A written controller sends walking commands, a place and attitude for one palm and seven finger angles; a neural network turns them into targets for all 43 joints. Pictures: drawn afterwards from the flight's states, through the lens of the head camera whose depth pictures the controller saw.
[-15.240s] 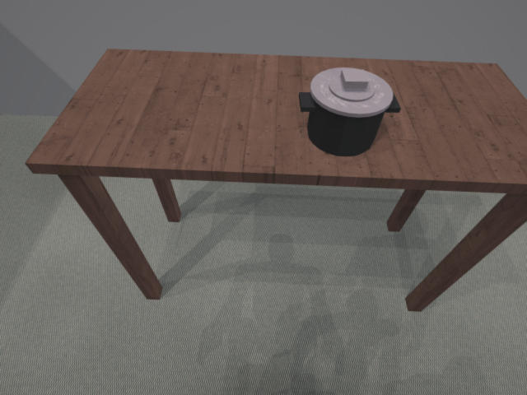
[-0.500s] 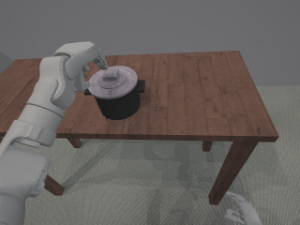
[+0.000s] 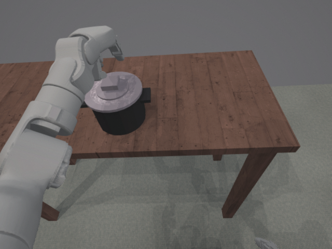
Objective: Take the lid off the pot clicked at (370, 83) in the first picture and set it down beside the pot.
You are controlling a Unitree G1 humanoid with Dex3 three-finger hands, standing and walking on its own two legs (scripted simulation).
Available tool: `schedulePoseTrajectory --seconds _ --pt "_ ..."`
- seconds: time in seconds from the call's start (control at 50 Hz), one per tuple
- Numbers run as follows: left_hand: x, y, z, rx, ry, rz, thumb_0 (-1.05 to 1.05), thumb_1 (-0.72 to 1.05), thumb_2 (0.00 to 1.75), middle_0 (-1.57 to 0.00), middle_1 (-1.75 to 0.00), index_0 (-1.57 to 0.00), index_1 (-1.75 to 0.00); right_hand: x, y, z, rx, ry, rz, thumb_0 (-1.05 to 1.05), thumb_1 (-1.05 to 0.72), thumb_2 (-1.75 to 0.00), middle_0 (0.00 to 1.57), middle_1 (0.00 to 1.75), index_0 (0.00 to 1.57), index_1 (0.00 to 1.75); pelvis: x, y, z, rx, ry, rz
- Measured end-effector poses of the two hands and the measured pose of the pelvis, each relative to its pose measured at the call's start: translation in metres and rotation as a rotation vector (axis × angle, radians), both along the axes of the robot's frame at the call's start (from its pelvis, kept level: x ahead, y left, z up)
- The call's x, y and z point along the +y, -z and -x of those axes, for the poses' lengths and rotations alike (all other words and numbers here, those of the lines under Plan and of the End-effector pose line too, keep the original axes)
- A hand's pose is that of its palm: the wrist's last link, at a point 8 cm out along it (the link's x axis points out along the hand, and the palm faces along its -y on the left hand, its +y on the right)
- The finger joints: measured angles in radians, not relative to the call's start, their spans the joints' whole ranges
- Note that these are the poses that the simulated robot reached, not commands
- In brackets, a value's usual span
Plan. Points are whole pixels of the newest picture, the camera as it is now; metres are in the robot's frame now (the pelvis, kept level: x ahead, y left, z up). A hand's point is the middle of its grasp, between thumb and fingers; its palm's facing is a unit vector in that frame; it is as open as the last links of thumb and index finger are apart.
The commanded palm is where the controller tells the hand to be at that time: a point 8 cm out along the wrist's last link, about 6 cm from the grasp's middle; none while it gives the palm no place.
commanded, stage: move the open hand above the knob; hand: left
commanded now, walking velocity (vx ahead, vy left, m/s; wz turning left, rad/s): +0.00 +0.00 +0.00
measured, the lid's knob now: (110, 83) +0.50 +0.13 +0.15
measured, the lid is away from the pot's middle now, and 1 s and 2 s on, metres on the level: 0.00 0.00 0.00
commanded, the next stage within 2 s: lower the open fingers around the knob in 0.60 s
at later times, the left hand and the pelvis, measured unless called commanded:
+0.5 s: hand (99, 67) +0.47 +0.13 +0.22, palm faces -0.23 -0.02 -0.97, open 9.9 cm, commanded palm +0.45 +0.14 +0.28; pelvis +0.00 +0.01 +0.00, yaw +0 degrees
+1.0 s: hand (106, 72) +0.48 +0.13 +0.19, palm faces -0.33 -0.07 -0.94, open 9.9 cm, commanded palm +0.46 +0.14 +0.25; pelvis +0.01 +0.00 +0.00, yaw +0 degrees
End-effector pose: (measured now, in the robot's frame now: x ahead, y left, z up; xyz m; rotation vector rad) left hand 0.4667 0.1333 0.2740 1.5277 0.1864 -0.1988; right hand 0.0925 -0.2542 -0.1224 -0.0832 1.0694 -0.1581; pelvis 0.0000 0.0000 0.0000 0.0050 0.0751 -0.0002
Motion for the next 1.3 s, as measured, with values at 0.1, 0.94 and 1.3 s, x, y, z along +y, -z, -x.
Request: schedulePoseTrajectory --seconds 0.1,0.94,1.3 --pt "0.001 -0.001 -0.005 -0.01 0.002 0.006 0.0 -0.35 1.64 -0.88 -0.08 -0.88 -0.08 -0.001 0.001 0.014 0.025 0.031 0.0 0.01 -0.9 -0.9 0.2 0.3 0.2 0.3 0.004 -0.001 -0.003 0.005 0.013 0.0" --pt "-0.005 0.018 -0.008 0.075 -0.043 0.019 0.0 -0.35 1.64 -0.88 -0.08 -0.88 -0.08 0.005 0.0 0.005 0.01 0.007 0.01 0.01 -0.9 -0.9 0.2 0.3 0.2 0.3 0.006 -0.001 -0.006 0.007 -0.001 0.001" --pt "0.007 0.047 -0.012 0.131 -0.057 0.02 0.0 -0.35 1.64 -0.88 -0.08 -0.88 -0.08 -0.005 -0.005 -0.008 -0.007 0.01 0.029 0.01 -0.9 -0.9 0.2 0.3 0.2 0.3 0.001 -0.001 -0.011 0.015 -0.007 0.003"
